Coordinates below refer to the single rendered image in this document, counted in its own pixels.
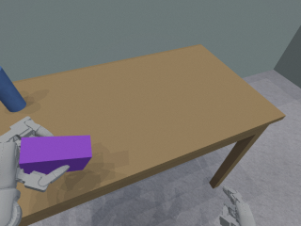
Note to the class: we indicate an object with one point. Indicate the robot left forearm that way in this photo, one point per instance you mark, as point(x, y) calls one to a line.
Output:
point(10, 211)

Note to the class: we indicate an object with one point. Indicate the left robot hand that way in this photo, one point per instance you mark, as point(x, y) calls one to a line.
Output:
point(10, 146)

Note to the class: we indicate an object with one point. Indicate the table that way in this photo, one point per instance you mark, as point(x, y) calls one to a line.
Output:
point(144, 115)

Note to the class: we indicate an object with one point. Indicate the right robot hand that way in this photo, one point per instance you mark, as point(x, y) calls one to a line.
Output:
point(240, 215)

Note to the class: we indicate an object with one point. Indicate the sponge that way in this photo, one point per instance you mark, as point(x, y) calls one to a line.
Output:
point(46, 154)

